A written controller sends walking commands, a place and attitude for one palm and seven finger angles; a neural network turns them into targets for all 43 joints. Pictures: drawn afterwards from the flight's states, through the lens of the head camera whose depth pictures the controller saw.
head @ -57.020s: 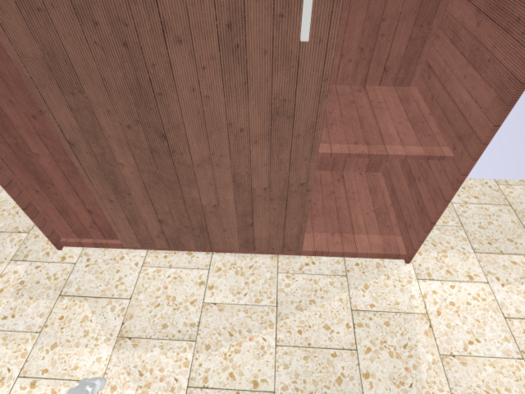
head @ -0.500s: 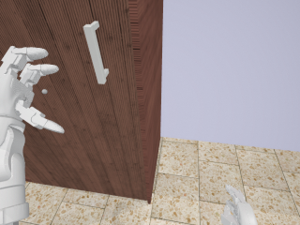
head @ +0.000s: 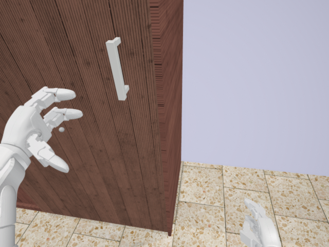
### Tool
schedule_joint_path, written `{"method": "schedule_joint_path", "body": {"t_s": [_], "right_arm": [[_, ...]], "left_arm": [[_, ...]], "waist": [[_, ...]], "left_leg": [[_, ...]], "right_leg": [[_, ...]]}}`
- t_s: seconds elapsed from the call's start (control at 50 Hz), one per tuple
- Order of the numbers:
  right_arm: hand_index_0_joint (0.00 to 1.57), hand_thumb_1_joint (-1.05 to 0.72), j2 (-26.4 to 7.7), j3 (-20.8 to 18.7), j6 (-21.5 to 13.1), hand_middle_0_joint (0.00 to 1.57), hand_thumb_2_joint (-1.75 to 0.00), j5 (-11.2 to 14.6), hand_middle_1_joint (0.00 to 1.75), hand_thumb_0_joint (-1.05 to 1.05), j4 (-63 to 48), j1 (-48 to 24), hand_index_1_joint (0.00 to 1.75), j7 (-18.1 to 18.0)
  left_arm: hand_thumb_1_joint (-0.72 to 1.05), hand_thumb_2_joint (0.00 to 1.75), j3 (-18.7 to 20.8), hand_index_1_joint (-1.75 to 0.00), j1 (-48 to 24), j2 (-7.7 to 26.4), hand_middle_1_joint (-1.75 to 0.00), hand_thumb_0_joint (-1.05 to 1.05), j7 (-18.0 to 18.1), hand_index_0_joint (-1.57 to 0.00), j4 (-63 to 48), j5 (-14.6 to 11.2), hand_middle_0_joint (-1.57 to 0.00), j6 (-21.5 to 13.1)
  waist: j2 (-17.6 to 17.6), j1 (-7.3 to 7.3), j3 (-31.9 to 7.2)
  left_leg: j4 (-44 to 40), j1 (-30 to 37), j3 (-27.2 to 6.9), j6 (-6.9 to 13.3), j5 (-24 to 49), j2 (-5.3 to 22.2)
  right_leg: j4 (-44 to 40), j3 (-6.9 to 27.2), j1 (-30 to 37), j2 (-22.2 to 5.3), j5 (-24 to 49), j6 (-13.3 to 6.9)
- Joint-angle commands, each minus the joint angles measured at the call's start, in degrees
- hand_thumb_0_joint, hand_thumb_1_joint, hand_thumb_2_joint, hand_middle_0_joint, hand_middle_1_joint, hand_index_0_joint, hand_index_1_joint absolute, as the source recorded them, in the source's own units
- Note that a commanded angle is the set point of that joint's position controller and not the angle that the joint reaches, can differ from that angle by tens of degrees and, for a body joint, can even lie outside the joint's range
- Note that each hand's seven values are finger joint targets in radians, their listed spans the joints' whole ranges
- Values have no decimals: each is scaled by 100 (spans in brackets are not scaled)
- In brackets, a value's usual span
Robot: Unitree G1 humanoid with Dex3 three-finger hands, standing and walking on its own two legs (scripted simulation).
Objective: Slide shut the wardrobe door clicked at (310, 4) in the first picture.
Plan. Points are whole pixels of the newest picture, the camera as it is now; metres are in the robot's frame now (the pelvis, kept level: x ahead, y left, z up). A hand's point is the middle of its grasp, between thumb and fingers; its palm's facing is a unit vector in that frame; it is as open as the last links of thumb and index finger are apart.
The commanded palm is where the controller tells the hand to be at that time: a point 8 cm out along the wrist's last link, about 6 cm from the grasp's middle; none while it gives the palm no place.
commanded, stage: draw the hand back to the body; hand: left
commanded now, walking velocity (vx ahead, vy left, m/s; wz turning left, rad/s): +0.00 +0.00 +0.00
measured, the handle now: (119, 69) +0.43 +0.16 +0.27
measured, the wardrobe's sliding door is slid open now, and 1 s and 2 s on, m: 0.00 0.00 0.00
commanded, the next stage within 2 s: step back with the hand held close in 1.26 s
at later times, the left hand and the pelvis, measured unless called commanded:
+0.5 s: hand (48, 153) +0.22 +0.26 +0.20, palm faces +0.45 -0.85 -0.29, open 12.6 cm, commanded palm +0.17 +0.29 +0.20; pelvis -0.01 +0.00 +0.01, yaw -1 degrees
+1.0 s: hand (43, 170) +0.20 +0.27 +0.17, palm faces +0.45 -0.82 -0.36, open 7.9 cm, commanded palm +0.15 +0.31 +0.18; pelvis +0.00 +0.01 +0.01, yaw -1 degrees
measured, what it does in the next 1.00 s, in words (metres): stands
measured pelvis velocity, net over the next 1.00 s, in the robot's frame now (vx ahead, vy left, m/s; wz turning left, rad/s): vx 0.00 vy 0.01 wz -0.02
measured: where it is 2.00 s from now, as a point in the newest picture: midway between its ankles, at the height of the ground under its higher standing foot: outside the picture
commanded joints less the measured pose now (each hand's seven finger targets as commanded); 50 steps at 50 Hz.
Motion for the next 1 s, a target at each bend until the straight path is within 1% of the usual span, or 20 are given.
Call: {"method": "schedule_joint_path", "body": {"t_s": [0.0, 0.06, 0.1, 0.16, 0.18, 0.2, 0.22, 0.24, 0.26, 0.32, 0.38, 0.42, 0.56, 0.62, 0.68, 0.74, 0.78, 0.86, 0.96, 0.98], "right_arm": [[20, -90, -603, -252, -339, 20, -90, -14, 30, 0, -1029, -1078, 30, 3], [20, -90, -577, -242, -332, 20, -90, -30, 30, 0, -1054, -1097, 30, -27], [20, -90, -597, -246, -336, 20, -90, -31, 30, 0, -1054, -1091, 30, -53], [20, -90, -561, -242, -371, 20, -90, -67, 30, 0, -1073, -1119, 30, -73], [20, -90, -455, -414, -503, 20, -90, -419, 30, 0, -1114, -989, 30, 52], [20, -90, -439, -402, -573, 20, -90, -439, 30, 0, -883, -893, 30, 73], [20, -90, -401, -414, -501, 20, -90, -433, 30, 0, -830, -783, 30, 115], [20, -90, -419, -450, -450, 20, -90, -424, 30, 0, -828, -761, 30, 143], [20, -90, -423, -479, -415, 20, -90, -446, 30, 0, -785, -729, 30, 141], [20, -90, -391, -533, -399, 20, -90, -482, 30, 0, -743, -711, 30, 125], [20, -90, -410, -588, -393, 20, -90, -514, 30, 0, -689, -698, 30, 94], [20, -90, -409, -623, -374, 20, -90, -515, 30, 0, -664, -729, 30, 74], [20, -90, -439, -690, -384, 20, -90, -556, 30, 0, -625, -663, 30, 61], [20, -90, -433, -715, -334, 20, -90, -552, 30, 0, -645, -650, 30, 60], [20, -90, -422, -719, -281, 20, -90, -549, 30, 0, -658, -607, 30, 62], [20, -90, -416, -729, -244, 20, -90, -555, 30, 0, -694, -587, 30, 53], [20, -90, -407, -719, -223, 20, -90, -547, 30, 0, -703, -591, 30, 44], [20, -90, -419, -711, -239, 20, -90, -572, 30, 0, -731, -562, 30, 35], [20, -90, -415, -688, -263, 20, -90, -589, 30, 0, -711, -564, 30, 0], [20, -90, -408, -672, -253, 20, -90, -588, 30, 0, -703, -578, 30, -3]], "left_arm": [[-55, 20, 418, -115, -1487, 1115, -115, 0, 129, -25, -1052, 3, -25, -336], [-55, 20, 320, -115, -1395, 1064, -115, 0, 135, -25, -1224, 67, -25, -322], [-48, 24, 449, -111, -1417, 1236, -111, 0, 135, -25, -1264, 87, -25, -382], [-37, 29, 549, -104, -1352, 1305, -104, 0, 132, -24, -1461, 70, -24, -523], [-33, 31, 564, -102, -1775, 1566, -102, 0, 1261, -24, -2607, 1048, -24, -1597], [-30, 32, 351, -100, -656, 876, -100, 0, 1709, -24, -1494, 1065, -24, -1879], [-26, 34, 136, -98, -66, 585, -98, 0, 1946, -24, -1420, 1171, -24, -2111], [-22, 36, 128, -96, 32, 604, -96, 0, 2102, -24, -1651, 1262, -24, -2349], [-19, 37, 128, -94, 91, 646, -94, 0, 2229, -24, -1699, 1319, -24, -2536], [-8, 43, 118, -87, 110, 679, -87, 0, 2469, -23, -1846, 1524, -23, -2968], [3, 48, 145, -81, 460, 689, -81, 0, 2584, -23, -1737, 1609, -23, -3198], [10, 51, 128, -77, 526, 689, -77, 0, 2614, -23, -1837, 1670, -23, -3299], [36, 64, 189, -62, 1310, 649, -62, 0, 2636, -22, -1857, 1746, -22, -3477], [47, 69, 211, -55, 1599, 607, -55, 0, 2613, -22, -1841, 1747, -22, -3477], [57, 74, 256, -49, 1897, 576, -49, 0, 2598, -21, -1753, 1753, -21, -3459], [68, 80, 271, -43, 1951, 597, -43, 0, 2594, -21, -1836, 1753, -21, -3433], [75, 83, 219, -38, 2020, 541, -38, 0, 2591, -21, -1776, 1762, -21, -3398], [90, 90, 210, -30, 2063, 589, -30, 0, 2613, -20, -2014, 1816, -20, -3368], [90, 90, 145, -30, 1835, 577, -30, 0, 2650, -20, -2092, 1833, -20, -3316], [90, 90, 119, -30, 1811, 546, -30, 0, 2655, -20, -2062, 1832, -20, -3292]], "waist": [[-115, -11, -333], [-7, -1, -307], [-146, -29, -314], [-1, 24, -438], [-80, 30, 149], [-323, -42, 388], [-458, -28, 420], [-200, -30, 208], [-216, -17, 87], [209, -36, -174], [-138, -25, -177], [-22, -21, -200], [-130, 49, -202], [-266, 42, -73], [-210, 48, 79], [-221, 44, 18], [-182, 25, 194], [83, 37, 49], [-52, 2, 104], [35, -10, 153]], "left_leg": [[-543, 40, -134, -11, 1315, 152], [-562, 27, -143, 11, 1114, 133], [-581, 8, -153, 25, 1018, 141], [-576, 70, -145, 32, 1011, 124], [-590, -393, -2, -18, 940, 79], [-640, -518, 23, -72, 645, 137], [-733, -502, 35, -53, 552, 181], [-780, -421, 63, -53, 536, 190], [-817, -378, 98, -36, 540, 184], [-873, -221, 153, -21, 613, 170], [-923, -181, 146, 14, 730, 195], [-929, -104, 179, 25, 824, 184], [-1029, -18, 128, -21, 1343, 209], [-1030, -41, 157, -29, 1458, 238], [-1043, -82, 163, -59, 1576, 250], [-1042, -50, 180, -59, 1545, 251], [-1054, -56, 184, -62, 1497, 260], [-1056, 8, 149, -100, 1633, 251], [-1053, 46, 125, -95, 1654, 246], [-1053, 66, 128, -88, 1657, 239]], "right_leg": [[-392, -272, -85, 101, 889, -174], [-438, -245, -87, 101, 686, -184], [-471, -252, -85, 105, 585, -167], [-499, -226, 10, 116, 544, -181], [-834, -29, -114, 122, 424, -141], [-803, -76, -194, 98, 219, -177], [-805, -93, -89, 65, 190, -163], [-776, -37, 73, 35, 231, -171], [-803, -25, 213, 18, 251, -170], [-806, 19, 360, -17, 341, -189], [-882, 17, 484, -21, 383, -182], [-907, 27, 508, -22, 448, -187], [-823, -66, 748, 15, 968, -196], [-821, -54, 701, 32, 1057, -182], [-815, -62, 698, 44, 1137, -191], [-829, -52, 694, 45, 1125, -177], [-874, -44, 613, 60, 1058, -178], [-831, -58, 706, 65, 1142, -192], [-853, -78, 666, 70, 1149, -188], [-862, -65, 631, 64, 1147, -188]]}}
